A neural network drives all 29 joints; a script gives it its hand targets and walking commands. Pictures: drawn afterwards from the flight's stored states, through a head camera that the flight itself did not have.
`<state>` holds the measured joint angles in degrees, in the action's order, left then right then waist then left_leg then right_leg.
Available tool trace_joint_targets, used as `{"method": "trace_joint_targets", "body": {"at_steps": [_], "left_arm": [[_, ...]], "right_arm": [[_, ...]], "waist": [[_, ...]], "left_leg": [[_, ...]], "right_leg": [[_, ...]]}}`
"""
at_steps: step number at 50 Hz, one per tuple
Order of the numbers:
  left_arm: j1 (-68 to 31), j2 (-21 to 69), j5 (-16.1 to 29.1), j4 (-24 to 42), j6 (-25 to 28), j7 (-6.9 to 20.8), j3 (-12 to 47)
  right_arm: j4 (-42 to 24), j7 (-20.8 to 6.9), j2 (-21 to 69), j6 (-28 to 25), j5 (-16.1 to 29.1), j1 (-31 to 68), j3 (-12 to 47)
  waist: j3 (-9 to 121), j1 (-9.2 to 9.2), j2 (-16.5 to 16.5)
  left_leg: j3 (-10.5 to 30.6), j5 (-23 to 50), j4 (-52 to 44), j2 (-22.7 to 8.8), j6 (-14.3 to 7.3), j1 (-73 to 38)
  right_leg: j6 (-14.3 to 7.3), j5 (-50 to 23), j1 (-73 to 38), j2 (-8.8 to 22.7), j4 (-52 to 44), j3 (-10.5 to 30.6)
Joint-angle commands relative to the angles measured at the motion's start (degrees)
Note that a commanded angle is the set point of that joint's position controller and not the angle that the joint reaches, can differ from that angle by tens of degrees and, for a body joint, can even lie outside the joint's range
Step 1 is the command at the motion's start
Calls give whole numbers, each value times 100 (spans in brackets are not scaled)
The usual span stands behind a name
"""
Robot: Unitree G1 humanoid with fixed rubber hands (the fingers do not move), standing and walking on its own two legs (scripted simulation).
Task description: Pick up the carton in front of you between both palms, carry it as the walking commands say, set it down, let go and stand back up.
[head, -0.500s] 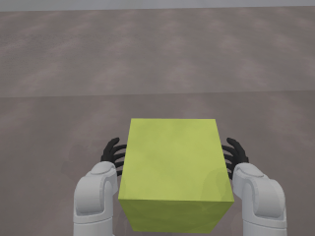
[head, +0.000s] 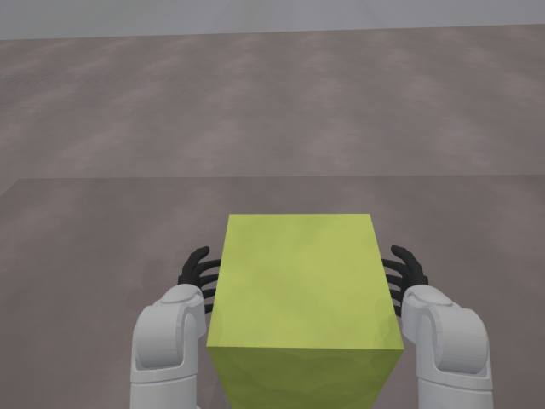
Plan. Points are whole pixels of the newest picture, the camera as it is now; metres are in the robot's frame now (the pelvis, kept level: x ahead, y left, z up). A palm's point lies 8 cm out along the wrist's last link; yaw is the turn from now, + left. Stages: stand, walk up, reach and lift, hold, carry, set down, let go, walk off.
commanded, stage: carry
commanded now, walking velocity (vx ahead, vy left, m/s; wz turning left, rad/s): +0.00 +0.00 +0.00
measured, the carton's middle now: (299, 317) +0.28 +0.00 +0.02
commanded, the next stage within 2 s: hold in 1.56 s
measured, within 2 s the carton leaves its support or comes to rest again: neither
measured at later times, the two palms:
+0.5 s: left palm (177, 327) +0.22 +0.16 +0.09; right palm (415, 331) +0.22 -0.14 +0.09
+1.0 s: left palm (183, 335) +0.23 +0.17 +0.04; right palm (399, 340) +0.23 -0.13 +0.04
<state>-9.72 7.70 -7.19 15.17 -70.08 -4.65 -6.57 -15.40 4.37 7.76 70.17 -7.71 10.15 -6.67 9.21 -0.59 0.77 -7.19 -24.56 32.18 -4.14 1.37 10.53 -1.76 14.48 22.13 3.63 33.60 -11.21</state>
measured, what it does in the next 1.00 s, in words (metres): shifts its weight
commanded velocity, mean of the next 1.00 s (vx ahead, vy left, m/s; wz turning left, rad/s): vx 0.00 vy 0.00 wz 0.00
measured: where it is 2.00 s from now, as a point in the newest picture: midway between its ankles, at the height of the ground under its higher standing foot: outside the picture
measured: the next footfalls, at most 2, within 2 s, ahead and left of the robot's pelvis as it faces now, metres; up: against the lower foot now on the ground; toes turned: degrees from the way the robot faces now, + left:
none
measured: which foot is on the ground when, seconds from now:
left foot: down 0.00-1.00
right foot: down 0.00-1.00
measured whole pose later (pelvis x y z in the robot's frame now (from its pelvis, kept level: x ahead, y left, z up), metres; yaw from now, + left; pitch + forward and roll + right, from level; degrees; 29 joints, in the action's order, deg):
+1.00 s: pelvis -0.06 +0.02 +0.00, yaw +0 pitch +1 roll +0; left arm -13.8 8.4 -15.0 -12.2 -44.6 -0.7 -10.9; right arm 11.8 0.4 8.4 44.3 -15.4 13.7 -11.0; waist 6.5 -0.1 0.1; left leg -8.2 -20.2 32.4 -2.0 -1.0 13.6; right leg -0.8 7.2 23.3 5.4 29.3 -9.8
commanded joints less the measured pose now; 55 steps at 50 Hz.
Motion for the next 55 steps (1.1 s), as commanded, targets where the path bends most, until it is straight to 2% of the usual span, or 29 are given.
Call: {"method": "trace_joint_targets", "body": {"at_steps": [1, 12, 22, 36, 42, 49, 55], "left_arm": [[-2875, 5197, 2439, 426, 12, 1448, 4095], [-2918, 5139, 2349, 260, -59, 1438, 4007], [-2928, 5195, 2225, -114, 133, 1472, 4057], [-2750, 4962, 1580, -812, 1365, 1535, 3595], [-2731, 4778, 1080, -1431, 2053, 1528, 3045], [-3176, 4945, 549, -2476, 2994, 1582, 2324], [-3387, 5287, 469, -2798, 3419, 1650, 2306]], "right_arm": [[-300, -1415, 5129, 6, 2378, 2669, 4032], [-193, -1452, 5074, 76, 2407, 2829, 4027], [191, -1476, 5141, -118, 2239, 2801, 4048], [911, -1503, 4953, -1368, 1534, 2579, 3589], [1500, -1508, 4742, -2067, 1051, 2576, 3056], [2546, -1573, 4895, -2999, 550, 3065, 2360], [2900, -1644, 5237, -3412, 468, 3263, 2316]], "waist": [[1271, 50, -27], [811, 48, -34], [700, 46, -51], [839, 37, -92], [835, 45, -91], [887, 45, -105], [1107, 45, -96]], "left_leg": [[332, 2641, -324, -512, -74, 108], [449, 1385, -734, -505, -188, 492], [494, 981, -873, -482, -247, 653], [507, 979, -802, -446, -289, 673], [509, 998, -770, -436, -302, 707], [516, 986, -777, -419, -328, 699], [495, 1279, -669, -408, -325, 533]], "right_leg": [[-78, -2790, -1249, 638, -160, 669], [-2, -1522, -1077, 636, -606, 736], [59, -1045, -1002, 633, -773, 782], [79, -1099, -1027, 646, -738, 793], [78, -1127, -994, 645, -707, 786], [97, -1104, -1045, 635, -719, 779], [88, -1393, -1159, 644, -646, 763]]}}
